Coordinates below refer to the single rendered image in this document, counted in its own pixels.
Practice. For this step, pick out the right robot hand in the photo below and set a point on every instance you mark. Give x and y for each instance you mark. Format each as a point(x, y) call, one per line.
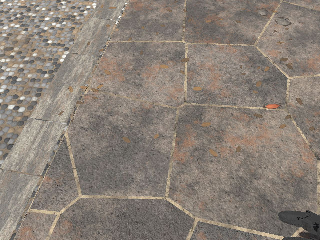
point(308, 220)

